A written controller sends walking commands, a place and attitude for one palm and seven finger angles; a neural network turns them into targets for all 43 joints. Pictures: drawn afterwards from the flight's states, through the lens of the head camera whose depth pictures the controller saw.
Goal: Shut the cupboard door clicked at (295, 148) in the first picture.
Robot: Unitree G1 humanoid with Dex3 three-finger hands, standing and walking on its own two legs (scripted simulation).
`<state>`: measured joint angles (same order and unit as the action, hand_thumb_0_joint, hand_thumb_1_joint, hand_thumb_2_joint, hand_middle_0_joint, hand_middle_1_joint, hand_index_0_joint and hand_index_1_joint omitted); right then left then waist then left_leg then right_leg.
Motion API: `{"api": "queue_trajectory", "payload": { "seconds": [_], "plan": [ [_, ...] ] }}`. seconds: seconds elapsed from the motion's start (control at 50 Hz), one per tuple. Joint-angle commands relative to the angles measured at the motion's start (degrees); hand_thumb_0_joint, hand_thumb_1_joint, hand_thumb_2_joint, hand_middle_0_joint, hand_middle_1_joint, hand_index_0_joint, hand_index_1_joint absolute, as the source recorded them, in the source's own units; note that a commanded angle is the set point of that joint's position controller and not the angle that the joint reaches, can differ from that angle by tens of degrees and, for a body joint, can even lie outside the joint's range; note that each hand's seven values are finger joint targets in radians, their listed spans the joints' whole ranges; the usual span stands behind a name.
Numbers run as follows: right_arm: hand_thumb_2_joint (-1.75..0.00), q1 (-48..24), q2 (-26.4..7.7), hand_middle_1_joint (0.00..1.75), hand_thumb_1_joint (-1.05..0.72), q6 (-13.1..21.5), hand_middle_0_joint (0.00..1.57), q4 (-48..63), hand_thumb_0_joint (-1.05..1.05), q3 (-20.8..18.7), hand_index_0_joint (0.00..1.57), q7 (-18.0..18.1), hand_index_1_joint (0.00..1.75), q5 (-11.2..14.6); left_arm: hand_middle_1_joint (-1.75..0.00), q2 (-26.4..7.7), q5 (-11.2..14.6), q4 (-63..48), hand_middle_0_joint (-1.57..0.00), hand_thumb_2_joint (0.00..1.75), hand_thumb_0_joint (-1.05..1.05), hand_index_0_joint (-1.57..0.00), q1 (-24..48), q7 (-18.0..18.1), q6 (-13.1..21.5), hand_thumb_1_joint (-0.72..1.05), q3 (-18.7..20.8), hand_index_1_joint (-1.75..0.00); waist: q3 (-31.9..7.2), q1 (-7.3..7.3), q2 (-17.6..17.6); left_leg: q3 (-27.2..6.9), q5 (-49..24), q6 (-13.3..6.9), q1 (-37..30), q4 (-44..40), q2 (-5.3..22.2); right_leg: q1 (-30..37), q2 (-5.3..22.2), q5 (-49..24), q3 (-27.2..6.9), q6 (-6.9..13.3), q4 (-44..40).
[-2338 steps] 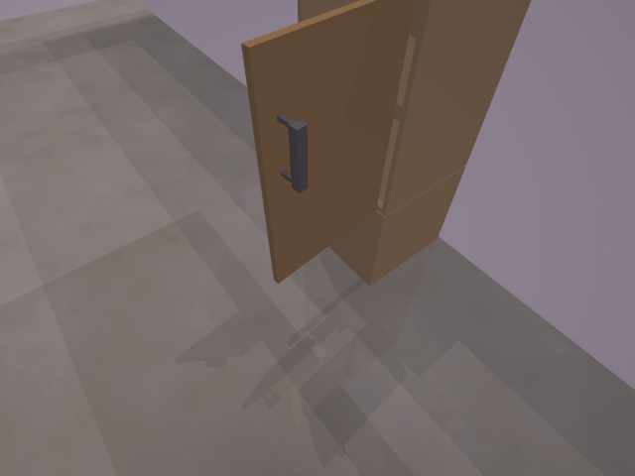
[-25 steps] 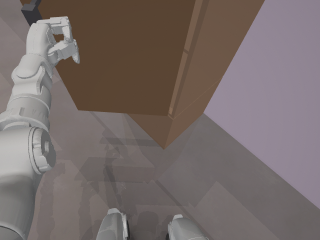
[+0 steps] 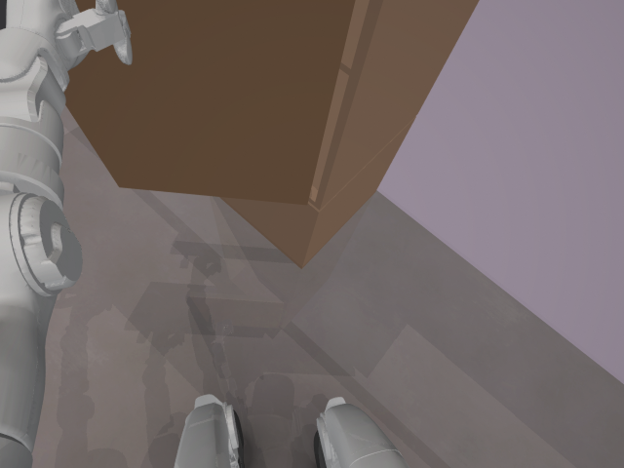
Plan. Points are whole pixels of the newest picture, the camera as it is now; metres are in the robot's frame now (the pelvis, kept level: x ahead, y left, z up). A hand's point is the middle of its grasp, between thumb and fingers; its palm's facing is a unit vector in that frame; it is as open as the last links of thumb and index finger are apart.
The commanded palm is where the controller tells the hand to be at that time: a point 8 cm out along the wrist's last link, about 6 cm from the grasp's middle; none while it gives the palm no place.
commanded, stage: push the door shut along its arc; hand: left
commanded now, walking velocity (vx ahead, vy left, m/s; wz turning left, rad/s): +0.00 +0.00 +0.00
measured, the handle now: (21, 8) +0.62 +0.22 +0.14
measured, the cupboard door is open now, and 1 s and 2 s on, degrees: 39 31 31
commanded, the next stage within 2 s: pull the fist back off the door in 0.28 s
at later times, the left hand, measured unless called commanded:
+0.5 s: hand out of the picture +0.61 +0.11 +0.16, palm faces +0.00 -0.99 +0.13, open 3.1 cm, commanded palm +0.61 +0.11 +0.14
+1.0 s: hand (156, 26) +0.58 +0.09 +0.15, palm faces +0.17 -0.99 -0.01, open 3.1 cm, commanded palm +0.53 +0.12 +0.14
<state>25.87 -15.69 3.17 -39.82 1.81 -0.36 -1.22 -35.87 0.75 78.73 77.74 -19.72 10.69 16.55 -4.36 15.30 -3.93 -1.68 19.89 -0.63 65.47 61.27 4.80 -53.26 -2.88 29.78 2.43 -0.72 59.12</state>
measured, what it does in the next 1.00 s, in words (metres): stands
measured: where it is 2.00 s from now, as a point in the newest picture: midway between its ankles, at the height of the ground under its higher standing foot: outside the picture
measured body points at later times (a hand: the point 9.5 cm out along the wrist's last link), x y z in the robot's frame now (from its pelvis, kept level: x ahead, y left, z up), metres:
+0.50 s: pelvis -0.01 +0.00 -0.02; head +0.16 +0.04 +0.40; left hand +0.60 +0.17 +0.15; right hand -0.06 -0.26 -0.10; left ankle +0.08 +0.11 -0.66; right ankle -0.02 -0.14 -0.66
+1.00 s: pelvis +0.02 -0.01 +0.02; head +0.15 -0.01 +0.46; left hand +0.57 +0.14 +0.15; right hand -0.05 -0.25 -0.08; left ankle +0.07 +0.11 -0.66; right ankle -0.02 -0.14 -0.66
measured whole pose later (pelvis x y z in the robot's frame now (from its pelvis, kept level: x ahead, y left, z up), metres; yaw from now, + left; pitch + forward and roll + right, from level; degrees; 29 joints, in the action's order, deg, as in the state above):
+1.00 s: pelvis +0.02 -0.01 +0.02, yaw +1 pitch +22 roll -3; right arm 30.8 -14.2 0.2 -39.1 -0.8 -6.4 -4.6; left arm -19.4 -2.1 68.6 64.3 11.0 15.8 20.0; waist -6.5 13.2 -4.3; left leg -0.7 19.5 0.6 56.8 54.4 4.8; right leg -45.4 -2.9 29.0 1.5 0.2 52.5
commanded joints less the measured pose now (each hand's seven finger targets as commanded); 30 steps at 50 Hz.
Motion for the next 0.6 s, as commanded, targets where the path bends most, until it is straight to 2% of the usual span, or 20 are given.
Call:
{"api": "queue_trajectory", "payload": {
  "seconds": [0.0,0.04,0.06,0.08,0.1,0.14,0.18,0.22,0.24,0.26,0.3,0.36,0.38,0.4,0.42,0.44,0.48,0.5,0.54,0.58],
  "plan": [
    [-0.9,12.5,-11.8,0.3,-0.9,0.9,0.2,0.2,0.0,-4.7,0.2,1.2,0.3,-0.3,-1.5,-6.4,1.0,-13.1,-1.3,0.9,0.0,-1.3,34.4,-0.7,3.4,0.9,-0.9,-1.5,-31.1,3.96,-9.5,-4.7,-17.0,-1.8,-42.2,-2.1,-1.4,-8.5,-1.8,-16.3,0.7,2.2,-9.5],
    [-0.9,12.7,-12.1,0.3,-0.9,1.2,0.2,-0.2,0.0,-4.6,0.2,1.4,0.3,-0.2,-1.5,-7.5,1.1,-12.6,-1.3,0.9,0.0,-1.3,36.0,-1.3,3.3,0.9,-0.5,-1.5,-31.5,4.41,-9.3,-4.7,-17.1,-2.0,-42.1,-1.4,-1.2,-9.5,-1.8,-16.2,0.7,2.1,-9.0],
    [-0.9,12.6,-12.0,0.3,-0.9,1.1,0.2,-0.5,0.0,-4.3,0.2,1.4,0.3,-0.3,-1.5,-7.5,0.8,-10.9,-1.3,0.9,0.0,-1.3,36.0,-1.3,2.6,0.9,-0.7,-1.5,-30.0,4.6,-9.6,-4.9,-16.6,-1.9,-41.0,-1.5,-1.4,-9.6,-1.9,-15.8,1.0,2.3,-9.1],
    [-0.9,12.7,-12.0,0.3,-0.9,1.4,0.2,-0.3,0.0,-4.4,0.2,1.4,0.3,-0.2,-1.5,-7.0,1.0,-12.1,-1.3,0.9,0.0,-1.3,37.7,-1.6,2.6,0.9,-1.1,-1.5,-30.6,4.93,-10.0,-4.5,-16.3,-2.1,-41.0,-1.0,-1.4,-9.9,-1.9,-15.8,0.8,2.1,-9.0],
    [-0.9,12.8,-12.0,0.3,-0.9,1.4,0.2,-0.7,0.0,-4.3,0.2,1.5,0.3,-0.5,-1.5,-7.9,0.7,-11.9,-1.3,0.9,0.0,-1.3,37.6,-1.8,2.5,0.9,-0.9,-1.5,-31.3,4.61,-10.4,-4.5,-16.7,-2.1,-40.6,-0.7,-1.4,-9.1,-1.9,-16.3,0.8,2.3,-8.8],
    [-0.9,12.9,-12.0,0.3,-0.9,1.9,0.2,-0.9,0.0,-4.4,0.2,1.6,0.3,-0.5,-1.5,-6.9,0.8,-12.6,-1.3,0.9,0.0,-1.3,39.4,-2.1,2.6,0.9,-1.5,-1.5,-32.4,5.2,-11.3,-4.8,-18.2,-2.1,-42.0,-0.1,-1.2,-10.8,-2.0,-16.5,1.0,2.2,-8.0],
    [-0.9,12.6,-12.0,0.3,-0.9,2.1,0.2,-1.0,0.0,-4.3,0.2,1.6,0.3,-0.5,-1.5,-5.5,0.7,-11.5,-1.3,0.9,0.0,-1.3,40.2,-2.2,2.0,0.9,-2.5,-1.5,-31.2,5.79,-11.8,-4.9,-16.3,-2.1,-41.3,0.2,-1.2,-12.6,-2.0,-15.1,1.3,2.2,-7.8],
    [-0.9,12.9,-12.1,0.3,-0.9,2.3,0.2,-1.5,0.0,-3.9,0.2,1.8,0.3,-0.6,-1.5,-5.8,0.7,-10.8,-1.3,0.9,0.0,-1.3,40.7,-2.3,1.5,0.9,-2.6,-1.5,-30.5,6.25,-11.4,-5.2,-15.8,-2.3,-41.0,0.0,-1.2,-12.7,-2.1,-14.4,1.6,2.4,-7.9],
    [-0.9,12.7,-12.3,0.3,-0.9,2.6,0.2,-1.3,0.0,-4.0,0.2,1.9,0.3,-0.6,-1.5,-6.1,0.6,-11.5,-1.3,0.9,0.0,-1.3,41.7,-2.6,1.8,0.9,-2.6,-1.5,-32.0,6.24,-11.5,-5.0,-15.5,-2.3,-41.0,0.7,-1.1,-12.9,-2.0,-14.4,1.4,2.2,-7.4],
    [-0.9,12.4,-12.2,0.3,-0.9,2.4,0.2,-1.8,0.0,-3.8,0.2,1.9,0.3,-0.7,-1.5,-6.1,0.2,-10.1,-1.3,0.9,0.0,-1.3,41.1,-2.6,1.4,0.9,-2.8,-1.5,-31.3,6.1,-12.0,-5.1,-15.6,-2.2,-40.4,0.7,-1.2,-12.8,-2.0,-14.4,1.6,2.5,-7.4],
    [-0.9,12.6,-12.2,0.3,-0.9,2.7,0.2,-1.9,0.0,-3.9,0.2,1.9,0.3,-0.7,-1.5,-5.4,0.3,-11.3,-1.3,0.9,0.0,-1.3,42.6,-2.8,1.3,0.9,-3.4,-1.5,-32.6,6.44,-12.8,-5.1,-16.3,-2.3,-41.2,1.3,-1.1,-13.5,-2.1,-14.8,1.7,2.4,-6.9],
    [-0.9,12.2,-12.1,0.3,-0.9,3.2,0.2,-2.4,0.0,-4.0,0.2,1.9,0.3,-0.9,-1.5,-2.5,0.2,-12.1,-1.3,0.9,0.0,-1.3,44.1,-2.9,0.9,0.9,-5.2,-1.5,-33.4,6.77,-14.9,-5.9,-17.1,-2.1,-43.3,1.5,-1.1,-15.8,-2.2,-14.3,2.1,2.6,-6.2],
    [-0.9,15.2,-10.2,0.3,-0.9,3.5,0.2,-0.1,0.0,-3.2,0.2,1.2,0.3,-1.5,-1.5,-5.3,4.1,-12.9,-1.3,0.9,0.0,-1.3,44.6,9.3,-1.0,0.9,6.8,-1.5,-32.9,3.91,-13.9,-6.1,-14.4,-1.7,-38.6,0.3,-0.2,-12.5,-1.6,-13.6,1.3,2.0,-7.4],
    [-0.9,15.2,-10.3,0.3,-0.9,3.5,0.2,-0.1,0.0,-3.2,0.2,0.3,0.3,-1.9,-1.5,-2.6,2.3,-10.6,-1.3,0.9,0.0,-1.3,42.1,15.7,-2.0,0.9,4.8,-1.5,-32.7,4.63,-12.6,-6.6,-11.8,-1.3,-36.9,-0.5,-0.1,-12.9,-1.5,-12.1,1.6,1.6,-6.5],
    [-0.9,16.1,-10.1,0.3,-0.9,3.5,0.2,-0.5,0.0,-3.4,0.2,-0.6,0.3,-3.1,-1.5,-1.0,1.3,-11.2,-1.3,0.9,0.0,-1.3,42.5,21.1,-2.0,0.9,5.9,-1.5,-32.8,5.09,-11.1,-7.5,-11.5,-1.3,-36.5,-0.6,-0.2,-13.6,-1.4,-11.9,2.0,1.3,-5.9],
    [-0.9,16.4,-9.9,0.3,-0.9,3.2,0.2,-0.2,0.0,-3.9,0.2,-1.6,0.3,-3.8,-1.5,1.2,-0.6,-12.6,-1.3,0.9,0.0,-1.3,43.4,26.3,-1.8,0.9,5.4,-1.5,-32.7,5.27,-12.4,-7.5,-10.9,-1.0,-36.9,-0.7,-0.2,-15.1,-1.2,-11.4,2.2,1.1,-5.5],
    [-0.9,16.9,-9.5,0.3,-0.9,2.7,0.2,0.0,0.0,-4.1,0.2,-3.8,0.3,-5.9,-1.5,1.2,-6.3,-14.4,-1.3,0.9,0.0,-1.3,42.4,35.6,-0.2,0.9,5.4,-1.5,-33.2,4.79,-13.4,-7.5,-10.2,-0.7,-36.2,-0.3,-0.6,-15.7,-1.0,-10.7,2.6,1.2,-4.7],
    [-0.9,17.3,-9.6,0.3,-0.9,2.2,0.2,-0.1,0.0,-4.4,0.2,-4.7,0.3,-6.5,-1.5,1.6,-9.2,-14.4,-1.3,0.9,0.0,-1.3,42.5,37.6,0.6,0.9,3.8,-1.5,-33.1,5.56,-13.5,-7.6,-10.1,-0.6,-36.3,-0.5,-0.7,-16.1,-1.1,-10.4,2.8,1.3,-4.6],
    [-0.9,17.8,-10.1,0.3,-0.9,1.0,0.2,0.3,0.0,-5.0,0.2,-5.9,0.3,-6.6,-1.5,2.0,-12.8,-13.6,-1.3,0.9,0.0,-1.3,42.1,38.1,1.8,0.9,1.4,-1.5,-33.5,6.22,-13.4,-7.7,-10.8,-0.5,-37.7,-1.1,-0.8,-15.7,-1.2,-10.5,2.7,1.6,-5.3],
    [-0.9,17.9,-10.2,0.3,-0.9,-0.1,0.2,0.8,0.0,-5.4,0.2,-6.2,0.3,-6.1,-1.5,2.8,-12.9,-13.5,-1.3,0.9,0.0,-1.3,41.7,36.5,2.0,0.9,-0.2,-1.5,-33.7,5.98,-13.4,-7.1,-10.4,-0.5,-38.4,-2.1,-1.1,-13.5,-1.5,-11.0,2.5,2.0,-6.4]
  ]
}}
